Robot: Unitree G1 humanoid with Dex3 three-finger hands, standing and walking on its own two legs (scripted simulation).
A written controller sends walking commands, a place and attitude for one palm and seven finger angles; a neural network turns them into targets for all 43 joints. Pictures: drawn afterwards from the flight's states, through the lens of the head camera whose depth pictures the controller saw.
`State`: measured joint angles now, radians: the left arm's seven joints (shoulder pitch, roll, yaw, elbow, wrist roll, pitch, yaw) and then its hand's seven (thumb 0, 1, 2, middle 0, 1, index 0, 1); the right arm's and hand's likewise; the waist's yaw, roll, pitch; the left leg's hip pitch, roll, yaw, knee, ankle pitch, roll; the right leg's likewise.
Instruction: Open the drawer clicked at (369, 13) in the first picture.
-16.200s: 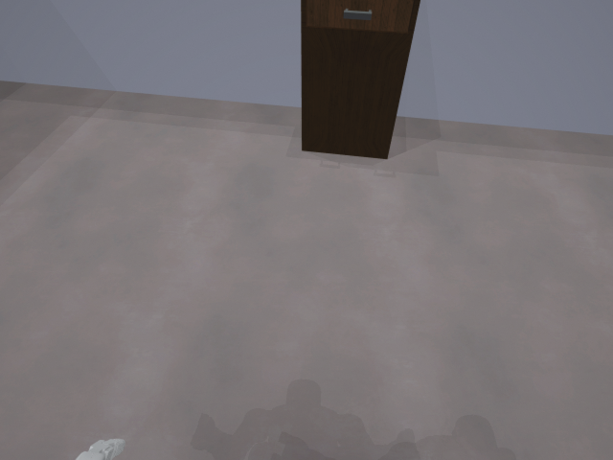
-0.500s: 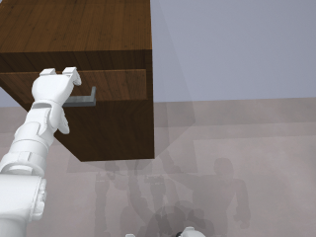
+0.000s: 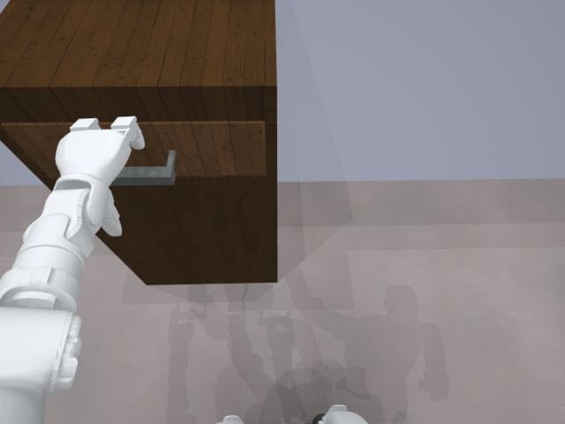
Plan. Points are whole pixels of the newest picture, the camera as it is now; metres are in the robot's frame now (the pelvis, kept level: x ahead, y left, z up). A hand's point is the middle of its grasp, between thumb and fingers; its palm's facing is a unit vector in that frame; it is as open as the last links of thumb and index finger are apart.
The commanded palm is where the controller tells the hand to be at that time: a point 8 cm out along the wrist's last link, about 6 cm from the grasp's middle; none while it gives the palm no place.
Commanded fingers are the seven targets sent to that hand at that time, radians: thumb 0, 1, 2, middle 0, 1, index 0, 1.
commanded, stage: re-aim the fingers above the handle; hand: left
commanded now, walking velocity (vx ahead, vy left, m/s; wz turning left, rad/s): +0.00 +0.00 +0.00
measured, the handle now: (143, 166) +0.53 +0.24 -0.02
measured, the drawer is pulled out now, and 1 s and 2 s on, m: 0.00 0.00 0.00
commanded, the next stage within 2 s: lower the fingers behind the handle in 0.04 s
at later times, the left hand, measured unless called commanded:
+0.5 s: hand (126, 183) +0.48 +0.25 +0.01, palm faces -0.08 -0.03 -1.00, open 13.8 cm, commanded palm +0.46 +0.25 +0.06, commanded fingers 0.00 -0.50 0.30 -0.30 -1.20 -0.30 -1.20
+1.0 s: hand (127, 191) +0.47 +0.25 -0.01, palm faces -0.06 -0.02 -1.00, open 13.8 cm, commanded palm +0.46 +0.25 +0.03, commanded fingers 0.00 -0.50 0.30 -0.30 -1.20 -0.30 -1.20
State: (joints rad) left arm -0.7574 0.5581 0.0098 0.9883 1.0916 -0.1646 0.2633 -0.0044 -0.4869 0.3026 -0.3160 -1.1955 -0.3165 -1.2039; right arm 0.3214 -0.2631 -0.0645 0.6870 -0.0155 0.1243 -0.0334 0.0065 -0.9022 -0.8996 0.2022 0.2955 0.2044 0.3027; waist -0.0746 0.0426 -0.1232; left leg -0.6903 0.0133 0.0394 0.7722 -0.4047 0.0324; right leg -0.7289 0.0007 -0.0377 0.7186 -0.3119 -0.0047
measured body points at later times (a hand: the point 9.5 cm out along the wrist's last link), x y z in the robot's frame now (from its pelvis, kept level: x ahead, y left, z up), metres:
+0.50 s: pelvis +0.00 +0.01 -0.01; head +0.12 +0.00 +0.43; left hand +0.47 +0.25 +0.06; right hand +0.00 -0.27 -0.14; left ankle -0.03 +0.10 -0.71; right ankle +0.01 -0.12 -0.71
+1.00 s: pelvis +0.00 +0.01 -0.02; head +0.12 +0.01 +0.41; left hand +0.47 +0.25 +0.04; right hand +0.01 -0.27 -0.15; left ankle -0.03 +0.10 -0.71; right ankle +0.01 -0.12 -0.71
